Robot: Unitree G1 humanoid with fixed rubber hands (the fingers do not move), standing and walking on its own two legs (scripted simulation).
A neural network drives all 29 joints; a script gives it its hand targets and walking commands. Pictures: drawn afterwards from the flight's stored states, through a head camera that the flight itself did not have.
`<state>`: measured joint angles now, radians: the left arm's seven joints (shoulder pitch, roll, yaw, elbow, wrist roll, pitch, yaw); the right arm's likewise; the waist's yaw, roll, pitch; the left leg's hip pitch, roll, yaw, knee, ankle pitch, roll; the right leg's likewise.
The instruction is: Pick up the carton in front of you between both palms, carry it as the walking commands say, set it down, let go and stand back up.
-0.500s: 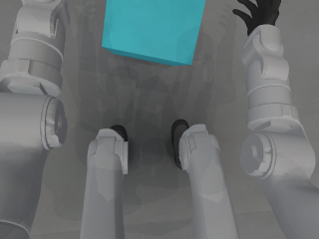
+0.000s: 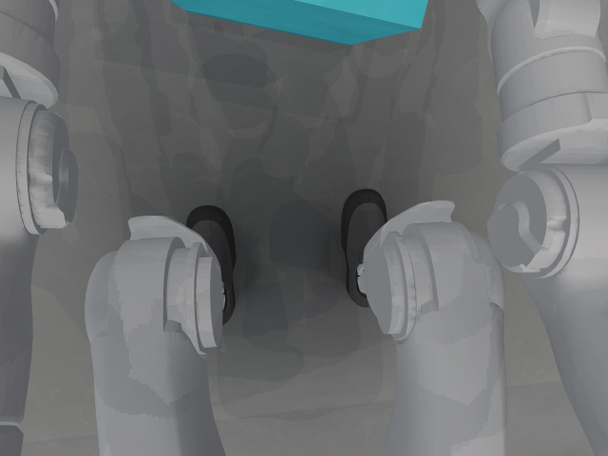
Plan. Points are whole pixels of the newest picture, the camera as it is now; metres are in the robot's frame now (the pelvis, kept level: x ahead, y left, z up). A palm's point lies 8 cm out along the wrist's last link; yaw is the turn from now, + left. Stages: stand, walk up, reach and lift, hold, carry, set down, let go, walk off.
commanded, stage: reach and lift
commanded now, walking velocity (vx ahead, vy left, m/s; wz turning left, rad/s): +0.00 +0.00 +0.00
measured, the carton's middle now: out of the picture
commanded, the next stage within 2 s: none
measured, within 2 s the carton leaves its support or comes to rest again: leaves its support in 0.78 s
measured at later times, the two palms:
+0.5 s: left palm out of the picture +0.60 +0.15 -0.18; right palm out of the picture +0.55 -0.15 -0.18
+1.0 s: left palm out of the picture +0.56 +0.16 -0.07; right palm out of the picture +0.54 -0.14 -0.07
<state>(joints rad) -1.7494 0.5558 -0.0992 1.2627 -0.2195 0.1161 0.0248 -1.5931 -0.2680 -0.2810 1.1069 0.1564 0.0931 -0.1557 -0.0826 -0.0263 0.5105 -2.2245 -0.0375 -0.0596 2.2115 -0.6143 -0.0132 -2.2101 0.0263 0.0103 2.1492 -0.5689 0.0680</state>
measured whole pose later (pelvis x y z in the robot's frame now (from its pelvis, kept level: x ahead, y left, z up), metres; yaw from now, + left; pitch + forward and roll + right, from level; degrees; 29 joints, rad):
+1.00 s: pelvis +0.01 +0.00 +0.02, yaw +2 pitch +41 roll -3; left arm -1.39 0.23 0.20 0.90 0.04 0.34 0.08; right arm -1.23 -0.07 -0.46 0.70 -0.01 0.33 -0.17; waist -0.05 -0.01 0.10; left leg -2.23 -0.11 -0.08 2.11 -0.60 -0.06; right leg -2.22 0.10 0.07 2.07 -0.58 0.12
